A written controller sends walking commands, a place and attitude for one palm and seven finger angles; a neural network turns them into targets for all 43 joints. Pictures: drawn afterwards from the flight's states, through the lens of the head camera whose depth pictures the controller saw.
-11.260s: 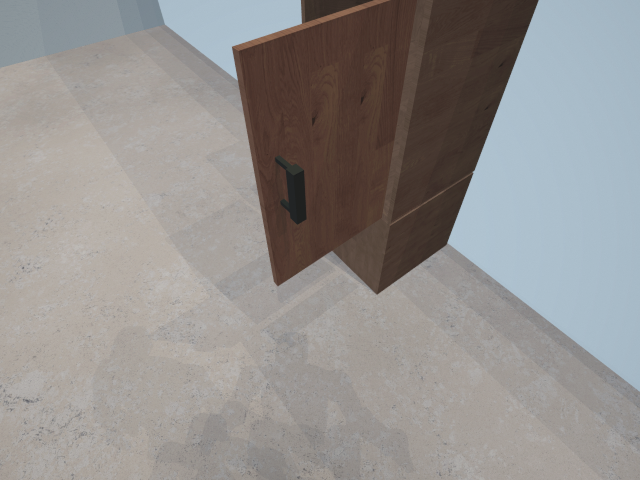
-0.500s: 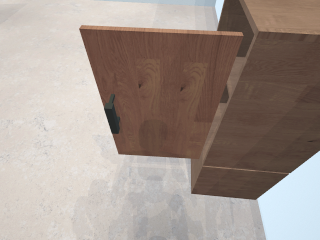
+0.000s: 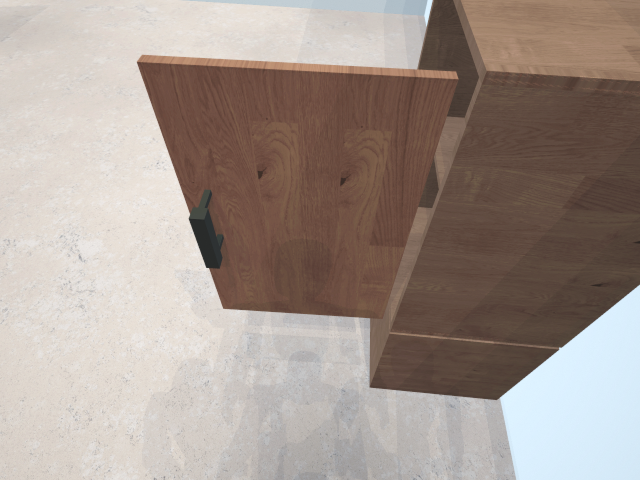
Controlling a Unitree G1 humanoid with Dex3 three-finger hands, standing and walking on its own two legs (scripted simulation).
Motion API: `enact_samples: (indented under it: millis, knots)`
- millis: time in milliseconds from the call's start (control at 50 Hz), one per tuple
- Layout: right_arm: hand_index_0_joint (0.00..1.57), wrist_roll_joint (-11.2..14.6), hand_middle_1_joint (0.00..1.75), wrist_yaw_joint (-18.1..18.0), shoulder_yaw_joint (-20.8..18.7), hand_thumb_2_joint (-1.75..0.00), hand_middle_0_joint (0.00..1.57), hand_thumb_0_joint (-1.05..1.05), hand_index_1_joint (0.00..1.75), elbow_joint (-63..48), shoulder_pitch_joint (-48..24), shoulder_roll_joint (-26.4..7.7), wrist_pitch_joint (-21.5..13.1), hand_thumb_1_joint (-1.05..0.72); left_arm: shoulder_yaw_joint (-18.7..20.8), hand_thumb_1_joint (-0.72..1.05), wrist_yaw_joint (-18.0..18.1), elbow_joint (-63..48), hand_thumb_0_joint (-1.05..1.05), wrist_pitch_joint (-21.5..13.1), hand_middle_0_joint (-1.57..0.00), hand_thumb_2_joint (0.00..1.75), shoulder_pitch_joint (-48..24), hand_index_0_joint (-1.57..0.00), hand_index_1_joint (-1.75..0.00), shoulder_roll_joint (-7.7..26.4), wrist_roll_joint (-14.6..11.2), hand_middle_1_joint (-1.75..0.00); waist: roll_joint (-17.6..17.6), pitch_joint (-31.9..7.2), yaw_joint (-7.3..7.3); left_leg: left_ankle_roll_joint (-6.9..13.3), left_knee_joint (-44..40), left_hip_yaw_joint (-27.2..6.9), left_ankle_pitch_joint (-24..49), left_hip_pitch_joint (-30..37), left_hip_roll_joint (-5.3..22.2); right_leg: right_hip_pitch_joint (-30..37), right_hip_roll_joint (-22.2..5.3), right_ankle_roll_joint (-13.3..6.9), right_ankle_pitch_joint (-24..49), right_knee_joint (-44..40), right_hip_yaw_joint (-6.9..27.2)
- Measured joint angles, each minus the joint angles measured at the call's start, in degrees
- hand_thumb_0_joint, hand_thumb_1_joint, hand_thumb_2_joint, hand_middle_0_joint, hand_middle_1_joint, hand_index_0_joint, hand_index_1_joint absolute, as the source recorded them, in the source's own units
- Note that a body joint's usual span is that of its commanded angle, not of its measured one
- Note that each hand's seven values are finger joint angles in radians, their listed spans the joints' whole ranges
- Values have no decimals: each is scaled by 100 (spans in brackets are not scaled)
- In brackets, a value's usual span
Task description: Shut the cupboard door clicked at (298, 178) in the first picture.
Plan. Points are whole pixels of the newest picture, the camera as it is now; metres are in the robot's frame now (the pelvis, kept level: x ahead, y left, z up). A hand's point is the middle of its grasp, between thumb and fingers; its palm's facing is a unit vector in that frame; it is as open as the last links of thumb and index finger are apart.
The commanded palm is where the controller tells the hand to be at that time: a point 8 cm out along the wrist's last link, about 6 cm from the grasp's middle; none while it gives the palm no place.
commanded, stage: come to a stop and stand still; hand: left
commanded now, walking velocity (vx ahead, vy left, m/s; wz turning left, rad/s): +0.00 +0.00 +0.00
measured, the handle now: (210, 229) +0.48 +0.21 -0.02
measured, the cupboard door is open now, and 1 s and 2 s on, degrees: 92 92 92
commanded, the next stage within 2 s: look again from close up in 0.08 s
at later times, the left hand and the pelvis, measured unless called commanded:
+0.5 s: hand out of the picture +0.01 +0.17 -0.17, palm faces +0.01 -0.98 -0.21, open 7.4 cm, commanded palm none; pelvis +0.00 -0.01 +0.00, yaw +1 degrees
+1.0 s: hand (173, 427) +0.18 +0.18 -0.02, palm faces +0.22 -0.97 -0.04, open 7.1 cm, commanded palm +0.09 +0.23 -0.06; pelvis -0.03 -0.02 -0.03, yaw +6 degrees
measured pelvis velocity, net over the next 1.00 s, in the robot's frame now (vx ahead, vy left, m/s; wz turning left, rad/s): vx -0.03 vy -0.02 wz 0.10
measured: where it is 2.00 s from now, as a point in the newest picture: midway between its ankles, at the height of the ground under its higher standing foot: outside the picture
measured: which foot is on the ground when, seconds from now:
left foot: down 0.00-1.00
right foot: down 0.00-1.00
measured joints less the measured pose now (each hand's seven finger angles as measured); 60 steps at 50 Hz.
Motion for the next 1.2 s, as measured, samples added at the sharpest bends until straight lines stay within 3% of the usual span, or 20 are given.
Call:
enact_samples:
  millis: [800,820,860,900,940,980,1040,1080,1140,1200]
  knots:
    - [20,8,30,-9,-17,-90,20,1,30,95,-119,-93,-55,-91,66,91,17,113,1,-93,-20,90,-98,-20,-30,114,22,-30,18,-119,42,-76,-214,-110,173,65,26,153,42,-54,143,-306,-113]
    - [20,47,30,-83,5,-90,20,1,30,-144,-53,-106,-199,-91,399,91,-45,-800,1,204,-20,89,148,-20,-30,78,-106,-30,19,-19,16,-79,-33,-134,120,-32,48,37,52,-51,118,-96,-140]
    - [21,256,30,-325,39,-90,20,1,30,-694,244,-147,-846,-91,409,91,127,-2884,2,39,-21,89,747,-21,-30,162,-540,-31,-18,46,-14,-69,210,-182,-6,-180,-11,-468,-39,-80,-17,893,-244]
    - [20,286,30,-304,-90,-90,20,1,30,-1115,517,-193,-1377,-91,397,91,167,-4291,2,-258,-21,89,981,-21,-31,186,-796,-31,-9,-154,-117,-58,406,-317,-32,-397,-162,-837,-158,-115,-61,1495,-277]
    - [20,228,30,-181,-206,-90,20,1,30,-1484,640,-290,-1643,-91,532,91,-58,-4869,2,-815,-23,89,790,-23,-32,99,-990,-33,93,-498,-233,-57,865,-517,-142,-937,-239,-1044,-191,-145,-369,1528,-328]
    - [20,184,30,-44,-253,-90,20,1,30,-1787,467,-362,-1719,-91,790,91,-516,-4912,1,-1628,-24,89,468,-24,-35,9,-1212,-35,84,-775,-231,-76,1452,-507,-319,-1635,-226,-1529,-184,-66,-841,1718,-270]
    - [20,102,30,136,-340,-90,20,1,30,-2206,64,-420,-1713,-91,1060,91,-1573,-4703,1,-2801,-28,90,171,-28,-39,-16,-1434,-39,34,-1050,-180,-130,2313,-549,-424,-2657,-105,-2663,-64,-160,-872,2713,-224]
    - [20,119,30,196,-402,-90,20,1,30,-2537,-142,-449,-1690,-91,1132,91,-2297,-4586,1,-3326,-31,90,134,-31,-42,84,-1540,-43,-82,-1186,-102,-171,2901,-565,-735,-3297,-64,-3316,-16,-208,-1133,3304,-190]
    - [20,200,30,149,-465,-90,20,2,30,-3034,-359,-565,-1587,-91,1211,91,-2905,-4616,1,-3236,-36,90,304,-36,-47,185,-1768,-48,-79,-1217,19,-221,3654,-657,-927,-3982,0,-3953,45,-288,-1310,4008,-254]
    - [20,268,30,2,-472,-90,20,2,30,-3370,-402,-641,-1550,-91,1245,90,-2861,-4894,1,-2910,-42,90,594,-42,-53,226,-1938,-54,21,-1207,176,-231,4157,-809,-1056,-4389,47,-4259,94,-301,-1448,4400,-397]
